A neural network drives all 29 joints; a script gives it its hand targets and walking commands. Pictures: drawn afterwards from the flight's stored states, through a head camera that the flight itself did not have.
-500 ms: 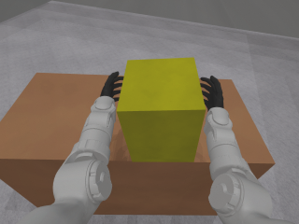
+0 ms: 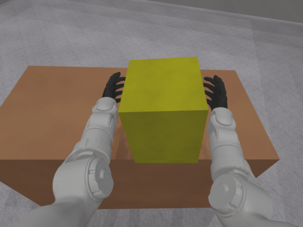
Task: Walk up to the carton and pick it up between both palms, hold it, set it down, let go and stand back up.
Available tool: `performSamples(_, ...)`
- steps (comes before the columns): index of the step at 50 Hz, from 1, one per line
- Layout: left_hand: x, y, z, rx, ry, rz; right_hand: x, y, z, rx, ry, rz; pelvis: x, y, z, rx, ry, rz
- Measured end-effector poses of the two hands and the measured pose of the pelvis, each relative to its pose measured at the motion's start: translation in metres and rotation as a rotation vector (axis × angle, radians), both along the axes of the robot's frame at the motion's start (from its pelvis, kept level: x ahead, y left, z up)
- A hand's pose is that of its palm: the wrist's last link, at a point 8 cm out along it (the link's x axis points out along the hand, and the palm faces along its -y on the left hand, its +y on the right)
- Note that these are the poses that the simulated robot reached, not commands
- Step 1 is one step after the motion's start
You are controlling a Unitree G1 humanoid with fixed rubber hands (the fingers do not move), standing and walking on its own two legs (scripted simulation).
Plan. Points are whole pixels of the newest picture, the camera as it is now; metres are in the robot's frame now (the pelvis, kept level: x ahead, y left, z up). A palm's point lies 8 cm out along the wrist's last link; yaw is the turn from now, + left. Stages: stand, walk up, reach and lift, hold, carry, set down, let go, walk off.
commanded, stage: set down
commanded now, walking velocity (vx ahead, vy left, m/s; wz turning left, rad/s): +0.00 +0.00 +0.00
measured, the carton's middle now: (164, 112) +0.45 -0.04 +0.03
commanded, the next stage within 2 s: none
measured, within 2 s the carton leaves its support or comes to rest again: rests again in 0.78 s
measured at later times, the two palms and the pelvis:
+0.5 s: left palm (112, 98) +0.46 +0.11 +0.09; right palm (217, 106) +0.41 -0.18 +0.10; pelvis +0.00 +0.00 +0.00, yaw -1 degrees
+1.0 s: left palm (116, 99) +0.46 +0.10 +0.09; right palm (220, 111) +0.40 -0.18 +0.09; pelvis +0.00 +0.00 +0.00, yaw -1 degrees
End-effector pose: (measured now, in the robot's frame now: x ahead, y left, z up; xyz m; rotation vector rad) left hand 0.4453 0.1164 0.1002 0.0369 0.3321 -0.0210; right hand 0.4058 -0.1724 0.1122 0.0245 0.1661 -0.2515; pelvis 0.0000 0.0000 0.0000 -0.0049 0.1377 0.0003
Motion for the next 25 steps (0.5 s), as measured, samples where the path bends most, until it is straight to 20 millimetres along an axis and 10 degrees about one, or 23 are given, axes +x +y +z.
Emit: performSamples(25, 0.011, -0.005, -0.008, -0.013, -0.029, -0.008, 0.006, -0.004, -0.01, -0.037, -0.007, 0.0, 0.001, 0.0, -0.001, -0.002, 0.064, -0.013)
